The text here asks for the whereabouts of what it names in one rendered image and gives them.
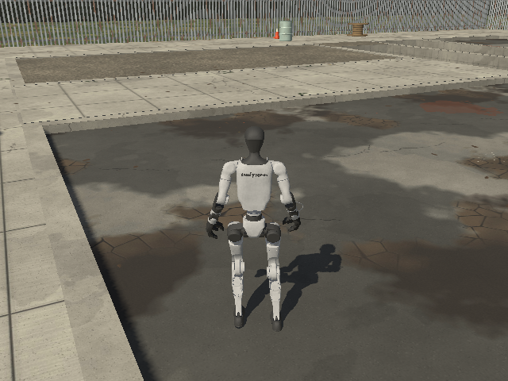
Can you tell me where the robot left hand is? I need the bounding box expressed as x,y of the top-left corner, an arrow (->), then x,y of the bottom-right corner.
206,221 -> 224,239

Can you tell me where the robot right hand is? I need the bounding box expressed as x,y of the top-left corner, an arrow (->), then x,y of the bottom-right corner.
283,217 -> 301,232

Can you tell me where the right robot upper arm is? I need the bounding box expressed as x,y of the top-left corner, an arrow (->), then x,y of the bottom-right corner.
271,160 -> 293,205

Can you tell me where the robot right thigh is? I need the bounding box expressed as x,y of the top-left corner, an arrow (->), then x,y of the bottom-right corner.
264,222 -> 281,280

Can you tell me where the left robot forearm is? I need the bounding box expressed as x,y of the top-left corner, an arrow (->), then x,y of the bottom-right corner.
208,192 -> 224,225

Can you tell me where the left robot shin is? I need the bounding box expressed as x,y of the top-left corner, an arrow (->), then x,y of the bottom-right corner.
232,262 -> 244,316

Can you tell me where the right robot forearm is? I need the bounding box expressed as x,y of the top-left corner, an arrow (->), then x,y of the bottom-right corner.
285,193 -> 299,220

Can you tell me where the left robot upper arm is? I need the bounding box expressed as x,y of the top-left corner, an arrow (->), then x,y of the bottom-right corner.
216,160 -> 238,205

